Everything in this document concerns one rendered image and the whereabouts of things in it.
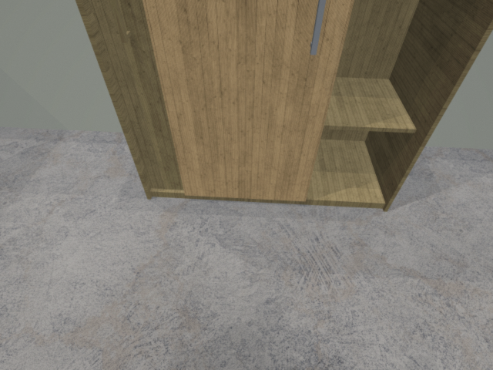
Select wardrobe door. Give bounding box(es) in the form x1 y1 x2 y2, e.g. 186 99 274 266
143 0 354 202
89 0 183 190

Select handle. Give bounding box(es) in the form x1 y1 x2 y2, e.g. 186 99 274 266
109 0 129 43
310 0 326 55

